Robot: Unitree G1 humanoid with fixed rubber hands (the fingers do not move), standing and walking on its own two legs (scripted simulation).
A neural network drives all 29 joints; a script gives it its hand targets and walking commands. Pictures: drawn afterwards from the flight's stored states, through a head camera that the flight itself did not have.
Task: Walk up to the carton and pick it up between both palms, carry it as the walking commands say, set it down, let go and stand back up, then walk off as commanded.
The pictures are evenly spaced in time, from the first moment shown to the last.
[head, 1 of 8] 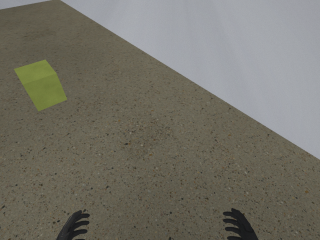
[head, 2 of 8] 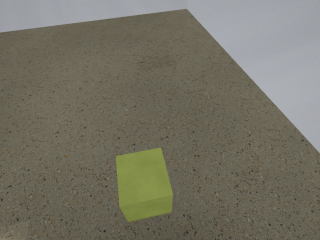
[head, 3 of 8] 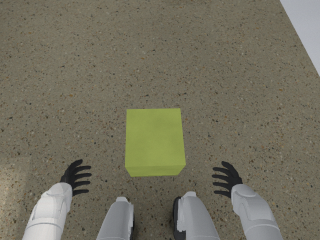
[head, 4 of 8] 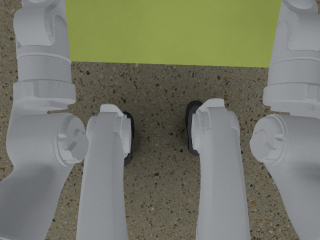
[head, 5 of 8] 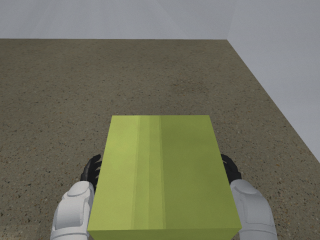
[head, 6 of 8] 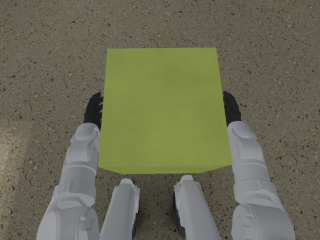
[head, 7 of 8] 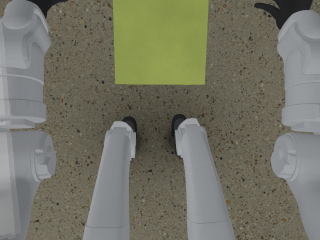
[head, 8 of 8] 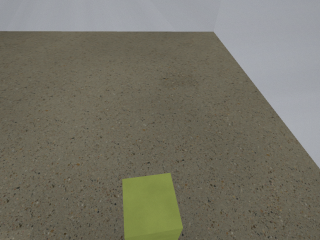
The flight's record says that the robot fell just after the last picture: no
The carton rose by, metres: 0.66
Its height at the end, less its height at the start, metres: +0.00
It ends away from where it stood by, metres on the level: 0.04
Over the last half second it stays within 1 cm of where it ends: yes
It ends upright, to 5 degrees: yes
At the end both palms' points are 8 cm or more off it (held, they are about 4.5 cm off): yes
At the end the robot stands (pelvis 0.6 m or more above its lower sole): yes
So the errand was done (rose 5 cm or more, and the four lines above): yes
